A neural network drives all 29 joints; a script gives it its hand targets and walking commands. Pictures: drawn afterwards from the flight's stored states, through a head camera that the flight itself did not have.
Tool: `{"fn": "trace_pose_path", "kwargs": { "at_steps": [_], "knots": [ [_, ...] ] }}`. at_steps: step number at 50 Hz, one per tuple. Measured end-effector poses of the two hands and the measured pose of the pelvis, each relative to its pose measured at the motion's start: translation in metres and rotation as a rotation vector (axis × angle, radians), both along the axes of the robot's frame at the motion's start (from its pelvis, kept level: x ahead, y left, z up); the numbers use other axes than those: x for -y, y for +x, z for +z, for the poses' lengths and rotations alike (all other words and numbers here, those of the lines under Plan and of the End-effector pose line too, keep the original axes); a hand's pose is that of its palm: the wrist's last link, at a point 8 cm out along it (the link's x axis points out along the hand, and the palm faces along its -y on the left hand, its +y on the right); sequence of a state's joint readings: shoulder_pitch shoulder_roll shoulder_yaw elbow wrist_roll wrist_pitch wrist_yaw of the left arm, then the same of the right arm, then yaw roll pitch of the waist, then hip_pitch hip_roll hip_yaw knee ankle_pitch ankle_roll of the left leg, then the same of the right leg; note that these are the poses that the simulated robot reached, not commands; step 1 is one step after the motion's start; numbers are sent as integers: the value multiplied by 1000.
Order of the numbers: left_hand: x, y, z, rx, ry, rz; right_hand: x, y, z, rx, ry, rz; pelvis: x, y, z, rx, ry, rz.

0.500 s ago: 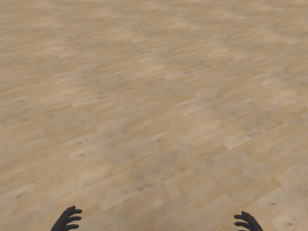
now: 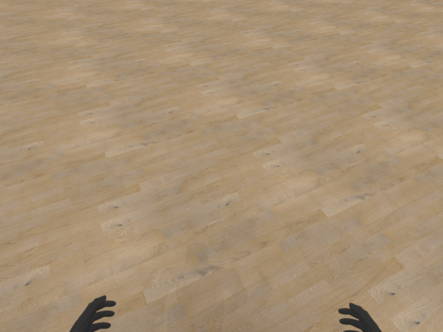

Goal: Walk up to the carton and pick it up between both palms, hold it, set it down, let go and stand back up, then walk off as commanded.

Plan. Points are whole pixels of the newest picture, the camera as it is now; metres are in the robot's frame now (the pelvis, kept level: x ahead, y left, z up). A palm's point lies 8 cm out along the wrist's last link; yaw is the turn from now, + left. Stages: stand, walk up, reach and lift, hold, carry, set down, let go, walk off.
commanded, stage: stand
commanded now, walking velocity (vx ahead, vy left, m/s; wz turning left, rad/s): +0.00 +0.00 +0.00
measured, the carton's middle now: out of the picture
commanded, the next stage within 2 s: walk up in 0.32 s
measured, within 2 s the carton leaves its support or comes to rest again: neither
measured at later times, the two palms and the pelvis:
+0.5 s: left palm out of the picture +0.13 +0.26 -0.07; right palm out of the picture +0.13 -0.27 -0.07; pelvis -0.01 +0.00 +0.00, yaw +0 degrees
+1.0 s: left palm out of the picture +0.05 +0.18 -0.04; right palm out of the picture +0.04 -0.39 -0.11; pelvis -0.07 -0.10 +0.01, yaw -2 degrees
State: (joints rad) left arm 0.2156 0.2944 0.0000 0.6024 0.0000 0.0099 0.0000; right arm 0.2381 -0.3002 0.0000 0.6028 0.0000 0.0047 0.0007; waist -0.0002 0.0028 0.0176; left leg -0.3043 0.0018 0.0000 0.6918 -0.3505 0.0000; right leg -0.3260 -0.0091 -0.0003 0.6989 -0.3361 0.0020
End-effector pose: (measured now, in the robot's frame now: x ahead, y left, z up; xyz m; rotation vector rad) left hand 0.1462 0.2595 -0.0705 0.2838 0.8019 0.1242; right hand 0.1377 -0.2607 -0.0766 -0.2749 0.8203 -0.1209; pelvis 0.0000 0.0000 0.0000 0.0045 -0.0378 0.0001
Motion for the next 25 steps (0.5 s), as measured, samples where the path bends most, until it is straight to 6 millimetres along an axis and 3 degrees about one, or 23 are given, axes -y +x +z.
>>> {"fn": "trace_pose_path", "kwargs": {
  "at_steps": [25],
  "knots": [
    [-2, -13, 4, 19, 10, -2, 5, -12, 3, 19, -9, 6, 1, -14, -1, 20, 1, 0]
  ]
}}
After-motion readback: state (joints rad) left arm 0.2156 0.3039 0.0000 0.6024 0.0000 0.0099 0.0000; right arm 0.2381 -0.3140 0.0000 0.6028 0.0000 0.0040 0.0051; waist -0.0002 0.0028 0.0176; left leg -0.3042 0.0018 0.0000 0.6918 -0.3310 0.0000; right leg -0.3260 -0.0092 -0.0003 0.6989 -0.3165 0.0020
